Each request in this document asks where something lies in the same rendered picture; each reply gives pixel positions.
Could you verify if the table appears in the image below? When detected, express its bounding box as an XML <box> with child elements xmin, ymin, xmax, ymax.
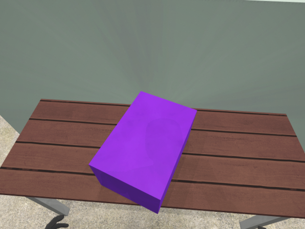
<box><xmin>0</xmin><ymin>99</ymin><xmax>305</xmax><ymax>229</ymax></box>

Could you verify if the robot left hand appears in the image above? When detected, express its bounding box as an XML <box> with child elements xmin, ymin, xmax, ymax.
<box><xmin>45</xmin><ymin>215</ymin><xmax>69</xmax><ymax>229</ymax></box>

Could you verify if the carton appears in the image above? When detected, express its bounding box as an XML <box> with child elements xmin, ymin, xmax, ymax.
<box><xmin>89</xmin><ymin>91</ymin><xmax>197</xmax><ymax>214</ymax></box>

